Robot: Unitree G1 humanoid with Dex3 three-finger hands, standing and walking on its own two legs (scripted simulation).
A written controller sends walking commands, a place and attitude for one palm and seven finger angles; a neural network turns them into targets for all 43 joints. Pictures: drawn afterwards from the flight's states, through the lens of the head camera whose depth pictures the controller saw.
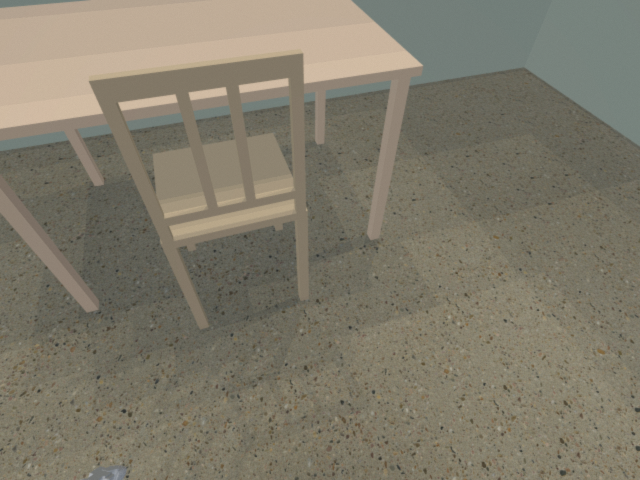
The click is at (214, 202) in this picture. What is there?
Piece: chair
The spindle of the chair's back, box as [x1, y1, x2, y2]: [175, 93, 217, 208]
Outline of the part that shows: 175,94 208,208 216,207 217,205 188,93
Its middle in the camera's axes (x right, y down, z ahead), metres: -0.28 -0.18 +0.87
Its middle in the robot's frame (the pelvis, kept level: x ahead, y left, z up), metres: +0.76 +0.31 -0.06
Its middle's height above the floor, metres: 0.71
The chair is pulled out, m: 0.00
